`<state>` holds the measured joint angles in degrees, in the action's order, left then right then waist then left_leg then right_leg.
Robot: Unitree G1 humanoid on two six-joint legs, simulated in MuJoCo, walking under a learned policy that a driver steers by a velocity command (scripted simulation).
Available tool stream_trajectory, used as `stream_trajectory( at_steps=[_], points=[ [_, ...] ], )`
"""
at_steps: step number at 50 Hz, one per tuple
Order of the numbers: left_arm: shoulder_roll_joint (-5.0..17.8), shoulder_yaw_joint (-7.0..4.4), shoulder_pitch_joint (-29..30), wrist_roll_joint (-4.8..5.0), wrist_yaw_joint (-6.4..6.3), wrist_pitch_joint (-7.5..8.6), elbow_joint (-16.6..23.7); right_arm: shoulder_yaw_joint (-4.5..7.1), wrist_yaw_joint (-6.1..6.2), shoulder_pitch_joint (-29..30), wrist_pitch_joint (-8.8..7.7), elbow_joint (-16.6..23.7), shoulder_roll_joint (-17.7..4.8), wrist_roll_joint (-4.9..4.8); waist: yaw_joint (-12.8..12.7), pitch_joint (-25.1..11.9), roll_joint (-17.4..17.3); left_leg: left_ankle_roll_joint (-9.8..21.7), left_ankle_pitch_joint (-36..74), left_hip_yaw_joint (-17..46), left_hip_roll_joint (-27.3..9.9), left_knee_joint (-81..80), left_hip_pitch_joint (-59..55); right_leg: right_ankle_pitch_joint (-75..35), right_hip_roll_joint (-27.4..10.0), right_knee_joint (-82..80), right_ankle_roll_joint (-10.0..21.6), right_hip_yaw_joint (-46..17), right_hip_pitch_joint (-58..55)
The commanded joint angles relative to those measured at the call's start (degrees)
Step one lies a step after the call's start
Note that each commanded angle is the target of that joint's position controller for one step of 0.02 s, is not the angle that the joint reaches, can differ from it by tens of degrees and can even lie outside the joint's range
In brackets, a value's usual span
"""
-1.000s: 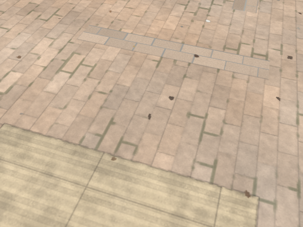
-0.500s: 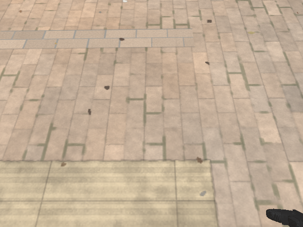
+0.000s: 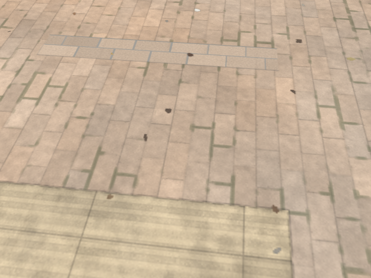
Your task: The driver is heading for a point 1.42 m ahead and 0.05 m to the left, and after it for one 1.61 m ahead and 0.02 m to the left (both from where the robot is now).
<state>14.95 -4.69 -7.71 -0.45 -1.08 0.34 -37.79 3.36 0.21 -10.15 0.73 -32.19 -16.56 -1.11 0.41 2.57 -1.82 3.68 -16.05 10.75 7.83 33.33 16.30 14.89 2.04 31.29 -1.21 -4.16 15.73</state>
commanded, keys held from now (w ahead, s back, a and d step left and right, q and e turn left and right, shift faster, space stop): q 0.34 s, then e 0.24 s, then w+e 0.42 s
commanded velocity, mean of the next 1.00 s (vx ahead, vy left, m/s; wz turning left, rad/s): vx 0.11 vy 0.00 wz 0.04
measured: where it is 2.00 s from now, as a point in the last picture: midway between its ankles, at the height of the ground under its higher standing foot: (207, 242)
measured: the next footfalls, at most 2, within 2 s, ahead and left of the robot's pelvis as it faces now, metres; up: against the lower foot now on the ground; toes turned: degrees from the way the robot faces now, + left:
left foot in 0.34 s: -0.01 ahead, +0.13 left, +0.00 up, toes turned +14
right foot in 0.84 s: +0.03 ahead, -0.10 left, +0.00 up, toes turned +3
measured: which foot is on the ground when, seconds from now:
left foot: down 0.00-0.04, up 0.06-0.32, down 0.34-0.84, up 0.86-1.00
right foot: down 0.00-0.34, up 0.36-0.82, down 0.84-1.00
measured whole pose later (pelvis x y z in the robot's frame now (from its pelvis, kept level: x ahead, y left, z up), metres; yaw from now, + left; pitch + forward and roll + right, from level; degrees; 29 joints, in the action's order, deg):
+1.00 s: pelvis +0.05 +0.01 +0.01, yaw +0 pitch +3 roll +0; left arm 14.2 -2.3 -23.1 1.1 -0.6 1.5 -42.1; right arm 4.8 -2.8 -10.0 -4.9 -36.0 -18.3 -0.2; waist -2.8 -0.5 -2.1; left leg -2.2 -19.2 0.7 -1.6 57.9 30.5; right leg 17.3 2.3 22.0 3.9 -2.8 7.6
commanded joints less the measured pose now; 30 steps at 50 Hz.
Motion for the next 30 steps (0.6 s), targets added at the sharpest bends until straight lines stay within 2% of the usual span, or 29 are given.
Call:
stream_trajectory(
  at_steps=[1,2,3,4,5,6,7,9,10,12,13,14,15,16,17,18,19,20,21,22,23,25,26,27,29,30],
  points=[
    [6.0,-1.69,-0.3,0.04,-0.79,0.22,4.6,2.98,-0.38,2.5,-0.68,6.4,-8.7,-0.46,-1.1,-8.6,4.9,4.1,14.3,12.2,-9.0,0.2,6.2,-18.5,-4.6,-0.1,4.2,-3.0,-10.1],
    [6.9,-1.80,-2.5,-0.51,-1.27,-0.33,4.2,2.97,-0.41,3.1,-0.27,6.6,-8.4,-0.65,-2.5,-8.4,10.7,0.8,3.9,6.4,-4.8,6.6,12.5,-22.1,-9.6,-4.1,7.6,-7.2,-13.9],
    [8.4,-1.89,-3.8,-0.89,-1.91,-0.55,3.8,2.94,-0.41,1.9,0.14,6.9,-7.5,-0.88,-2.0,-7.8,18.7,-2.5,-10.9,-2.0,-0.3,17.5,16.9,-28.0,-19.1,-8.8,14.3,-16.5,-14.3],
    [7.5,-1.36,-3.0,-1.03,-2.44,-0.25,4.9,3.97,-0.57,1.5,0.63,6.3,-9.9,-0.33,-2.3,-8.2,16.7,-5.2,-22.3,-3.7,-2.4,33.2,19.4,-32.5,-25.3,-10.4,19.3,-21.9,-12.4],
    [6.6,-0.75,-0.7,-0.40,-2.77,-0.14,5.9,4.73,-0.99,0.3,1.29,5.4,-11.0,-0.25,-1.0,-7.3,10.5,-7.0,-20.4,-3.7,-5.4,40.8,19.6,-32.7,-24.6,-9.5,18.5,-17.6,-9.4],
    [6.2,-0.43,1.9,-0.03,-3.00,-0.23,6.4,4.43,-1.15,-0.2,2.05,4.6,-9.8,-0.46,-0.1,-6.0,7.4,-8.0,-17.0,-4.2,-6.9,41.6,18.8,-30.4,-21.0,-9.1,15.9,-12.5,-6.9],
    [7.8,-0.78,2.3,0.33,-3.33,0.03,5.7,3.70,-1.33,-0.7,2.42,5.0,-7.7,-0.47,0.3,-5.5,7.6,-8.3,-13.0,-5.1,-8.9,39.5,18.8,-27.9,-19.0,-9.8,14.1,-9.1,-6.4],
    [9.4,-1.06,2.9,-0.26,-3.83,-0.46,5.5,2.47,-2.15,1.6,2.35,6.0,-6.0,-0.31,-1.0,-5.8,7.4,-8.4,-9.6,-7.9,-10.2,34.2,17.1,-28.2,-16.1,-9.7,13.1,-4.2,-6.6],
    [9.5,-1.01,3.9,-0.60,-3.37,-0.66,6.4,2.17,-2.71,2.1,2.42,5.6,-5.4,-0.65,-1.3,-7.6,6.8,-8.2,-10.4,-9.1,-10.7,29.4,14.2,-29.1,-15.7,-8.8,13.1,-2.0,-6.6],
    [10.8,-1.41,3.1,-0.02,-2.73,-1.25,6.0,1.39,-3.32,3.6,1.99,6.5,-4.4,-0.55,-2.6,-8.9,8.3,-7.4,-12.3,-10.9,-11.3,19.9,10.3,-30.6,-15.9,-7.7,13.2,0.5,-7.4],
    [11.4,-1.61,2.2,0.22,-2.45,-1.49,5.6,1.48,-3.32,2.9,1.79,6.4,-5.0,-0.57,-2.8,-9.5,9.0,-7.1,-11.7,-11.7,-11.1,16.4,8.9,-30.8,-16.7,-7.0,13.3,0.5,-8.0],
    [11.9,-1.79,1.8,0.23,-2.07,-1.80,5.2,2.24,-3.70,0.7,1.62,5.8,-7.0,-0.49,-2.4,-10.2,8.7,-6.8,-9.2,-13.4,-10.2,12.3,7.1,-29.1,-16.9,-5.9,12.8,1.1,-7.9],
    [11.8,-1.62,2.4,0.64,-1.88,-1.96,5.0,2.58,-3.70,-1.8,1.54,4.9,-7.1,-0.37,-0.9,-10.6,8.5,-6.0,-3.7,-15.1,-9.2,5.9,3.7,-26.1,-16.5,-3.8,11.5,2.4,-6.7],
    [10.3,-1.11,2.3,1.14,-1.76,-1.90,4.4,2.89,-3.16,-4.4,1.52,3.8,-7.0,-0.13,0.5,-10.9,7.7,-4.9,2.3,-16.6,-7.1,-1.5,-0.6,-20.6,-14.9,-0.1,9.1,4.5,-4.9],
    [7.6,-0.41,-0.7,0.86,-1.47,-1.63,3.4,3.72,-2.31,-5.2,1.35,4.1,-9.5,0.43,0.2,-9.0,1.2,-2.6,10.7,-9.6,-9.1,-7.5,-6.0,-9.7,-11.2,8.7,4.5,8.8,2.0],
    [3.1,1.05,-3.6,-1.92,-1.01,-1.36,5.4,4.88,-1.45,-5.2,0.63,6.8,-17.7,1.04,-3.1,-9.0,-21.2,5.7,35.0,16.5,-27.8,-9.0,-14.1,21.1,-3.5,26.9,-1.8,11.8,20.5],
    [7.2,-0.12,3.5,-0.23,-1.57,-0.74,5.9,3.90,-2.03,-6.4,-0.85,6.6,-15.3,3.24,3.2,-13.2,-16.3,14.7,32.1,20.2,-32.5,-12.3,-8.4,24.6,-1.9,36.5,-1.6,2.8,21.4],
    [8.5,-0.70,5.5,1.60,-1.69,-0.95,5.7,3.00,-2.38,-4.6,-1.88,6.0,-12.6,4.30,2.5,-10.3,-10.0,13.1,22.8,15.7,-29.4,-12.9,-5.3,20.8,-3.4,39.8,-0.8,1.3,21.4],
    [7.7,-0.76,5.0,1.91,-1.73,-1.53,4.4,2.57,-2.17,-1.8,-2.19,5.1,-10.5,3.34,1.0,-8.1,-5.9,9.9,16.8,12.0,-25.9,-12.3,-5.1,16.5,-4.1,39.4,-0.1,0.6,23.1],
    [6.7,-0.53,3.3,1.25,-1.68,-2.12,2.8,1.54,-1.81,0.1,-2.12,4.8,-7.7,2.42,-0.1,-8.3,-3.6,7.3,14.4,8.4,-23.6,-11.3,-5.1,12.3,-5.2,37.9,-0.4,-0.7,22.4],
    [5.8,-0.38,0.3,1.13,-1.15,-2.75,0.9,0.65,-1.41,1.9,-2.04,4.2,-6.1,2.13,-1.7,-7.9,-3.4,5.9,14.8,4.4,-21.5,-11.4,-2.8,8.3,-5.3,36.5,-1.1,-1.1,18.7],
    [4.3,-0.09,-3.0,1.67,-0.30,-3.07,-1.5,-0.28,-1.28,2.0,-2.60,2.7,-3.3,2.91,-2.4,-8.3,-4.7,5.2,14.2,0.1,-19.8,-12.5,-1.5,3.7,-4.4,32.9,-2.2,-1.1,13.7],
    [3.6,0.15,-3.4,1.38,-0.12,-3.03,-1.6,-0.22,-1.33,2.2,-3.03,2.5,-3.2,3.67,-2.4,-8.6,-5.5,4.8,14.4,-2.0,-19.6,-12.4,-1.6,3.4,-4.3,28.2,-2.7,-0.6,11.6],
    [3.5,0.30,-1.9,1.25,-0.16,-3.06,-1.1,0.06,-1.24,2.3,-3.19,2.1,-3.6,3.87,-1.6,-7.8,-5.8,4.7,13.9,-2.8,-19.5,-12.6,-1.6,4.2,-4.3,23.9,-2.9,-0.3,10.2],
    [4.2,0.41,0.5,1.08,-0.32,-3.16,0.2,0.75,-0.87,1.1,-2.98,1.0,-5.4,3.41,-0.1,-6.8,-6.5,6.1,13.0,-1.5,-21.4,-12.9,-2.9,7.5,-4.2,19.0,-2.8,0.7,8.8],
    [4.5,0.68,0.6,0.80,-0.53,-3.34,0.3,1.22,-0.62,1.4,-2.44,0.7,-6.5,3.26,0.1,-7.3,-6.6,6.4,5.3,-0.2,-22.0,-14.7,-3.4,8.9,-4.6,16.3,-2.6,1.9,7.8]
  ],
)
